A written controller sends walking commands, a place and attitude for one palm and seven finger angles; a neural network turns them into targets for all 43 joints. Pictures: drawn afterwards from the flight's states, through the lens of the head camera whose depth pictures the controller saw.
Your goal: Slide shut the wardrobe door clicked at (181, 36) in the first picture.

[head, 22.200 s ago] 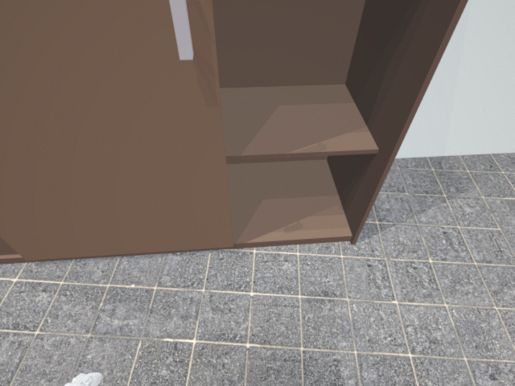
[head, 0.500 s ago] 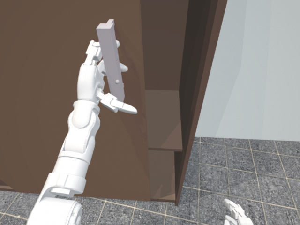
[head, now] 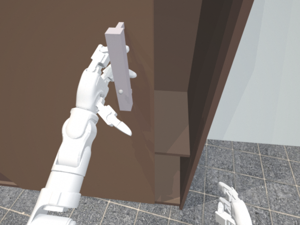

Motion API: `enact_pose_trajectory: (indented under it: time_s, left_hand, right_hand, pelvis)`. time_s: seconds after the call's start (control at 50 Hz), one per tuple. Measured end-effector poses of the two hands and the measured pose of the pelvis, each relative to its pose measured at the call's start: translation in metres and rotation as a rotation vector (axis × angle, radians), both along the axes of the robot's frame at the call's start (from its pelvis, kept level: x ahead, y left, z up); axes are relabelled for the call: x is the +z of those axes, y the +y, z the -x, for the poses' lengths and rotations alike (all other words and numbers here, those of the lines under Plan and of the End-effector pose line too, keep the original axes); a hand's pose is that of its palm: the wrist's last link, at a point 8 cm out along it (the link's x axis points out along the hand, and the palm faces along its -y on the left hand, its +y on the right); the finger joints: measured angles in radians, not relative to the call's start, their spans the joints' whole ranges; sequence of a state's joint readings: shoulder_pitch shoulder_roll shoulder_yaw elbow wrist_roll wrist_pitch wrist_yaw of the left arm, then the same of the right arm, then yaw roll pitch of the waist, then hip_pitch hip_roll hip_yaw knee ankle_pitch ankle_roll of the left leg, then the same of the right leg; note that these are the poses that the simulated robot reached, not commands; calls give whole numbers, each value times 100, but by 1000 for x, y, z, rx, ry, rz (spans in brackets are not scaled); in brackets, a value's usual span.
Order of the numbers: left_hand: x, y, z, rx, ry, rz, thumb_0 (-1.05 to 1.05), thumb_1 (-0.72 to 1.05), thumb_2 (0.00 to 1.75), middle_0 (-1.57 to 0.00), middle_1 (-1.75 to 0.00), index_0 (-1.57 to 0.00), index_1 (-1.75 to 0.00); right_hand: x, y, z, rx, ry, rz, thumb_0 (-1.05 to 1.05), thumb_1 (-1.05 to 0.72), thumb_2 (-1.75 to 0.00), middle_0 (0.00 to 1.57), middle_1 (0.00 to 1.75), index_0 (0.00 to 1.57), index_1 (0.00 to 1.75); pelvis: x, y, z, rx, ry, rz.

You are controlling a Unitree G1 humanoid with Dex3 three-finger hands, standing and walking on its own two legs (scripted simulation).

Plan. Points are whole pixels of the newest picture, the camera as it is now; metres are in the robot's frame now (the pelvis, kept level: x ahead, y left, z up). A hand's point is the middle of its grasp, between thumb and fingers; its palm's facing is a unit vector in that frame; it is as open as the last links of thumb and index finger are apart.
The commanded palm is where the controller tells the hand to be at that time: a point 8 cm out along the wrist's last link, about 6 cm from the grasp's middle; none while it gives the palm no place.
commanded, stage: slip the hand off the handle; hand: left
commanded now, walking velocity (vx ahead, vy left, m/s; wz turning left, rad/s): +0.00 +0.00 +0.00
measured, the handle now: (123, 69) +0.38 +0.09 +0.26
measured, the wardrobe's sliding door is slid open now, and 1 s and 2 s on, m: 0.15 0.15 0.15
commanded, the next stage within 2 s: draw the hand back to the body in 1.64 s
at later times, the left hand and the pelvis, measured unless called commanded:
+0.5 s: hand (118, 89) +0.33 +0.09 +0.24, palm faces -0.18 -0.98 -0.09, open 15.1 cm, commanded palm +0.33 +0.20 +0.23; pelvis -0.01 +0.01 +0.00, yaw -2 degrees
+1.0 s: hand (103, 94) +0.33 +0.13 +0.23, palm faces -0.06 -1.00 -0.06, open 15.0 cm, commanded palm +0.29 +0.20 +0.23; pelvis -0.01 +0.01 +0.00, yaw -3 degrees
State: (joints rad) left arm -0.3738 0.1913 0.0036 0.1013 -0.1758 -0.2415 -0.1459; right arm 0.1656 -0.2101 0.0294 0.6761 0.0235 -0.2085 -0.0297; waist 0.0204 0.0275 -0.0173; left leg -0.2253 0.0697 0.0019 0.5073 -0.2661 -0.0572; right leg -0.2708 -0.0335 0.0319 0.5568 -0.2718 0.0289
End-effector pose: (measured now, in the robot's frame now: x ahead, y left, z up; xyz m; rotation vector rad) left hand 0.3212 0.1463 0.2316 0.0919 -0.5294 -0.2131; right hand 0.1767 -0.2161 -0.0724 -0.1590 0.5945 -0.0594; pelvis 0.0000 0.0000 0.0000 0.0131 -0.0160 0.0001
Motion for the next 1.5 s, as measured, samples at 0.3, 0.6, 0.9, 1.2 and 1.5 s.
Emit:
enact_pose_trajectory:
  time_s: [0.3, 0.6, 0.9, 1.2, 1.5]
  left_hand:
    - [1, 6, -3, -17, 12, 54, -1, -56, 20, -59, -115, -22, -105]
    - [1, 5, -2, 2, 7, 46, -1, -56, 20, -59, -115, -20, -109]
    - [1, 6, -1, 12, 15, 37, -1, -56, 20, -57, -115, -19, -108]
    - [-10, 77, 63, 142, -32, -6, -1, -56, 20, -29, -115, -25, -114]
    - [-11, 74, 108, 123, 4, -20, -1, -56, 20, -26, -115, -26, -115]
  right_hand:
    - [-9, 13, 26, -63, 99, 4, 1, -90, -90, 20, 30, 20, 30]
    - [-20, -6, 71, -142, 174, 28, 1, -90, -90, 20, 30, 20, 30]
    - [-12, -13, 61, -154, 113, 21, 1, -90, -90, 20, 30, 20, 30]
    - [1, 2, 4, 26, 9, 57, 1, -90, -90, 20, 30, 20, 30]
    - [25, 50, -57, 163, -146, -17, 1, -90, -90, 20, 30, 20, 30]
  pelvis:
    - [-1, 12, 6, -18, -10, 3]
    - [-1, 12, 18, -34, -14, 1]
    - [-1, 9, 17, -42, -14, 2]
    - [0, 11, -6, 12, -17, 19]
    - [-2, 17, -27, 27, -13, 17]
